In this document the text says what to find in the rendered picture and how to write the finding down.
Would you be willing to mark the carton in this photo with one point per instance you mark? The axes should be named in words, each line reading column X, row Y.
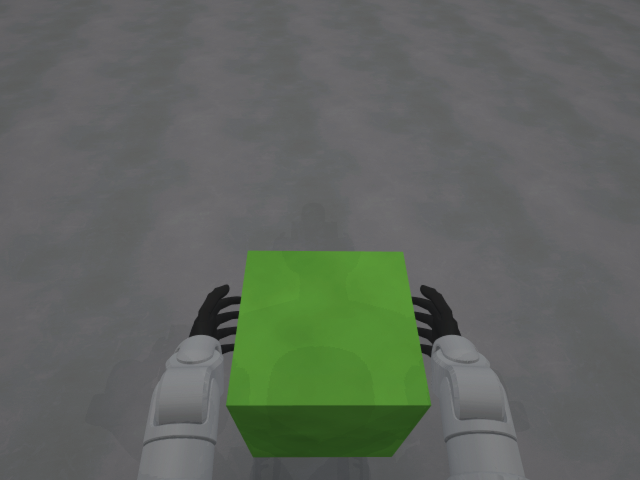
column 327, row 360

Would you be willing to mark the robot right hand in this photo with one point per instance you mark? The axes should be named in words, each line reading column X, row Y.
column 441, row 319

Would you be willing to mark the left robot forearm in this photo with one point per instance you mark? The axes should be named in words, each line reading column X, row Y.
column 182, row 424

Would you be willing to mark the robot left hand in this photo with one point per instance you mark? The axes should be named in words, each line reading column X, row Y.
column 208, row 318

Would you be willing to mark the right robot forearm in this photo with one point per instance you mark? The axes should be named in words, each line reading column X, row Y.
column 477, row 424

